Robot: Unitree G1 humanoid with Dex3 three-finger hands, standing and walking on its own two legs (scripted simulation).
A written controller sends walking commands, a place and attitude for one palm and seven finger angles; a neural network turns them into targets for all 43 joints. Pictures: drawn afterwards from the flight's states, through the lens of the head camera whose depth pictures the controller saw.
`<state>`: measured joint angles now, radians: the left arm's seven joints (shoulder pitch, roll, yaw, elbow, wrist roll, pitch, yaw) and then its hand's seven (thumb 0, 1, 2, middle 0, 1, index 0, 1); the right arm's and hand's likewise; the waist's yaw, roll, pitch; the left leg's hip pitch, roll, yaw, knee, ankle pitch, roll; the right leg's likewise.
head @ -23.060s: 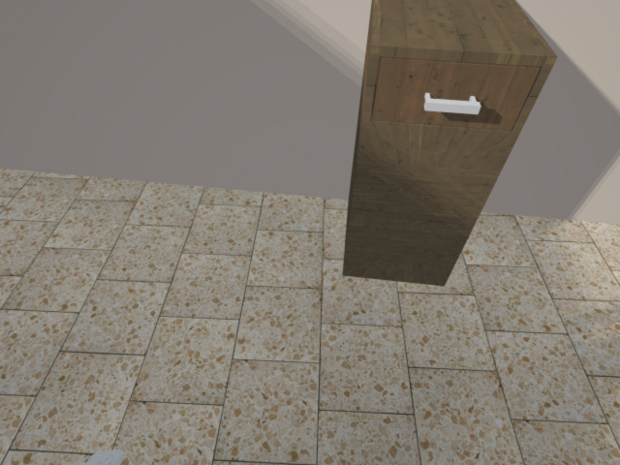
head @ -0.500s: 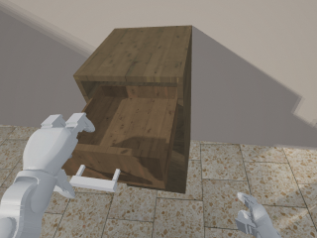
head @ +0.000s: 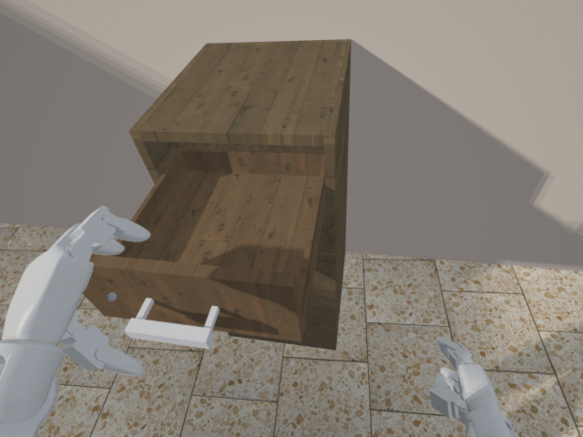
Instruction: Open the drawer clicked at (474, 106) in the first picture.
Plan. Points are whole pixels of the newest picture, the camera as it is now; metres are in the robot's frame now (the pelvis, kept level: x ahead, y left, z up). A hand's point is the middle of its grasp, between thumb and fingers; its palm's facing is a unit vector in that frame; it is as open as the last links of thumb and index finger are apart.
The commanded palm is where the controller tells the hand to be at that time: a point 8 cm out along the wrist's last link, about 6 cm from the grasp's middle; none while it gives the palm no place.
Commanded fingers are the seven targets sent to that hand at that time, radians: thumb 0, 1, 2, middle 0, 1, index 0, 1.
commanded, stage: draw the hand back to the body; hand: left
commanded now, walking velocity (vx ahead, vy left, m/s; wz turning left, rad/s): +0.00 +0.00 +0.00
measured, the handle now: (174, 320) +0.25 +0.22 +0.02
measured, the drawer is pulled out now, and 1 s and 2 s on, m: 0.30 0.30 0.30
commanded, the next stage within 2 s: step back with the hand held close in 0.92 s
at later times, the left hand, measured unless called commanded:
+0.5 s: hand (88, 272) +0.21 +0.24 +0.20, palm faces +0.41 -0.81 -0.41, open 10.5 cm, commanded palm +0.15 +0.28 +0.20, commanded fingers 0.00 0.55 0.75 -0.22 -0.52 -0.22 -0.52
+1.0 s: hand (70, 286) +0.19 +0.25 +0.20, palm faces +0.46 -0.80 -0.38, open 7.5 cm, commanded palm +0.14 +0.28 +0.20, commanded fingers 0.00 0.90 0.90 -0.20 -0.30 -0.20 -0.30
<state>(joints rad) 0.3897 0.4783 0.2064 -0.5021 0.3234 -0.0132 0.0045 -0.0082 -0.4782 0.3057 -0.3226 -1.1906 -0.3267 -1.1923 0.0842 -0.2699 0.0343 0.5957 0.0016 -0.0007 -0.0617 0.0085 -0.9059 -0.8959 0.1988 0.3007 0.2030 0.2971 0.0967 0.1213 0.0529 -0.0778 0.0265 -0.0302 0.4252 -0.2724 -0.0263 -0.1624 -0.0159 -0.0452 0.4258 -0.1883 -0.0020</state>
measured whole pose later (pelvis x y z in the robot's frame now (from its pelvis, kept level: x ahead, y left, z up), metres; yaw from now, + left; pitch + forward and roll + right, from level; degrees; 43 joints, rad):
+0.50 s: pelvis +0.02 +0.01 +0.00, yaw -1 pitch -5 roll -1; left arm 0.47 0.34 0.33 -0.54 -0.03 -0.17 0.09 -0.01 0.21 0.61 -0.27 -0.74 -0.27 -0.74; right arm 0.19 -0.22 0.01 0.66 -0.02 -0.17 -0.08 0.01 -0.90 -0.90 0.20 0.30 0.20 0.30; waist 0.06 0.06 0.04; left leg -0.02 0.04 -0.02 0.39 -0.29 -0.02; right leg -0.10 -0.01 -0.03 0.37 -0.19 0.01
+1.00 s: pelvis +0.01 +0.00 +0.00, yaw +0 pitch -6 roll -1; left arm 0.44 0.32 0.33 -0.52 -0.04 -0.14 0.10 0.01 0.87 0.89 -0.22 -0.31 -0.22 -0.32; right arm 0.18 -0.20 0.03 0.65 -0.03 -0.16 -0.08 0.01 -0.90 -0.90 0.20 0.30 0.21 0.30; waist 0.08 0.07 0.04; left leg -0.01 0.03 -0.03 0.39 -0.27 -0.03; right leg -0.09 -0.01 -0.05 0.36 -0.17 0.00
